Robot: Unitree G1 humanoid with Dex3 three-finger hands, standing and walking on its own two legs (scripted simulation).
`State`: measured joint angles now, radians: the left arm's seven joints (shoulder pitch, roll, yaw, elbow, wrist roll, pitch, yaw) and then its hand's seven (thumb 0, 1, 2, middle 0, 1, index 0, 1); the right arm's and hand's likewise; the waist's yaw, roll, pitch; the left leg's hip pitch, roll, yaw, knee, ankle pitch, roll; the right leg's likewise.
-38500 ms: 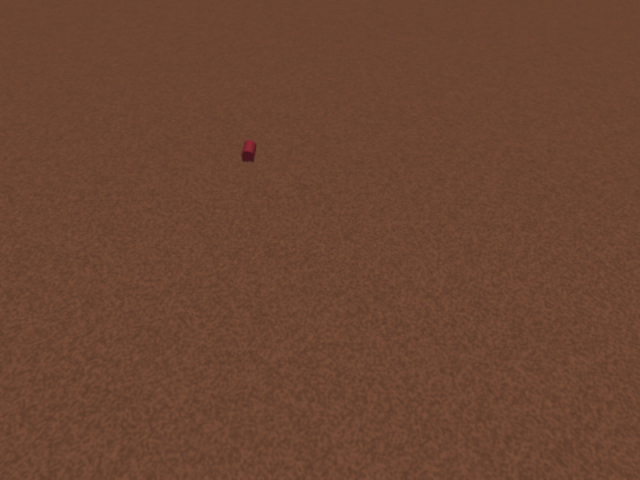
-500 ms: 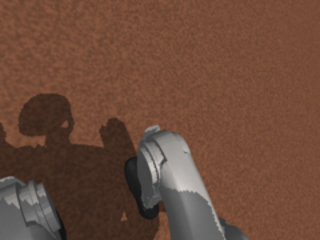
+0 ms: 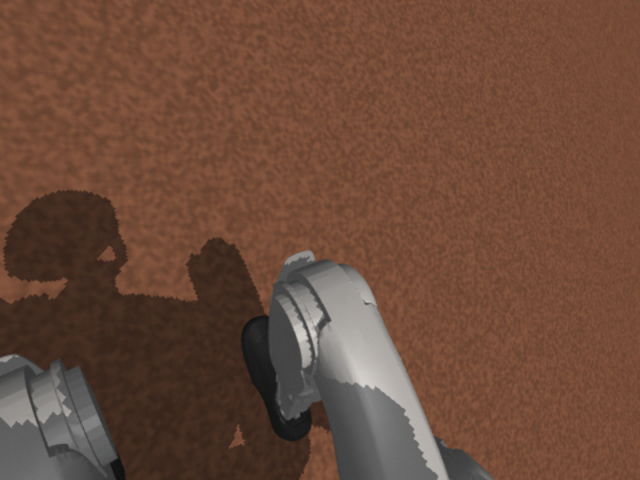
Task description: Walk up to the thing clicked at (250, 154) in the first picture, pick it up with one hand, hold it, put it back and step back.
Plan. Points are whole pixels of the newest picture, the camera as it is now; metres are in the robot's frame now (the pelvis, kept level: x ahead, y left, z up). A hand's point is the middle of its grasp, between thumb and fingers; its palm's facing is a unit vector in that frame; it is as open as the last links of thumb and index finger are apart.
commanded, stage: open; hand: left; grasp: from above
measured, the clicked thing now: out of the picture +0.49 +0.33 -0.28
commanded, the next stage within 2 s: withdraw in 0.88 s
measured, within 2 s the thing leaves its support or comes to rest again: rests again in 0.20 s
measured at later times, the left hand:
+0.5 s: hand out of the picture +0.48 +0.33 -0.24, palm faces -0.46 -0.13 -0.88, open 11.8 cm
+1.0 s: hand out of the picture +0.48 +0.33 -0.24, palm faces -0.45 -0.13 -0.88, open 13.6 cm
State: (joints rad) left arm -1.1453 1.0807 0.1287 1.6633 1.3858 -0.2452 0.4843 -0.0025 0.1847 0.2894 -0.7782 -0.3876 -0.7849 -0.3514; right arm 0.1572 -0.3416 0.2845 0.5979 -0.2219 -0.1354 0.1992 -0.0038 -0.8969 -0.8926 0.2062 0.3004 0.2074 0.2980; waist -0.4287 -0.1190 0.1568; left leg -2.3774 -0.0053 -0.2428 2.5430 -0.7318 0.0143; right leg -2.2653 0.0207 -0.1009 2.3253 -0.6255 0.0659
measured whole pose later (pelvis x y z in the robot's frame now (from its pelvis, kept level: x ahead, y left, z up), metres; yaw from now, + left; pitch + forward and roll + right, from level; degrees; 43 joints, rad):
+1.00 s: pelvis +0.00 +0.00 +0.00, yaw +0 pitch +31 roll -16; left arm -1.14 1.09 0.11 1.63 1.34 -0.25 0.46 0.00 -0.41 0.92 -0.18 -0.90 -0.16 -0.90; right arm 0.14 -0.34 0.31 0.60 -0.22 -0.12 0.20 0.00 -0.89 -0.89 0.21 0.30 0.21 0.30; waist -0.42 -0.10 0.16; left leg -2.38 0.00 -0.25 2.54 -0.73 0.01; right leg -2.27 0.02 -0.11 2.32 -0.62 0.07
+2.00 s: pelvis -0.01 -0.01 +0.02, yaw +5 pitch +35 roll -12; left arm -1.23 0.93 0.07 1.48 1.33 -0.20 0.32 0.00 -0.39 0.90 -0.21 -0.89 -0.20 -0.88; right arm 0.18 -0.31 0.18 0.61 -0.14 0.02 0.10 0.00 -0.91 -0.89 0.20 0.30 0.21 0.30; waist -0.36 -0.01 0.02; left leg -2.39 -0.02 -0.15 2.42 -0.64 0.02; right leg -2.30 -0.02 -0.03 2.27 -0.59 0.06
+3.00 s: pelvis +0.03 -0.02 +0.31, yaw +13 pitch +23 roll -3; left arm 0.03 0.31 0.05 0.27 0.07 0.33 0.08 0.01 0.89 0.90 -0.21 -0.30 -0.20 -0.30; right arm 0.15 -0.21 0.04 0.56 0.05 -0.07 -0.07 0.00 -0.90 -0.89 0.21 0.30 0.21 0.30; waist -0.09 0.03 -0.17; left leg -1.28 0.03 -0.08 1.47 -0.58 -0.02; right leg -1.26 -0.04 -0.04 1.40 -0.54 0.03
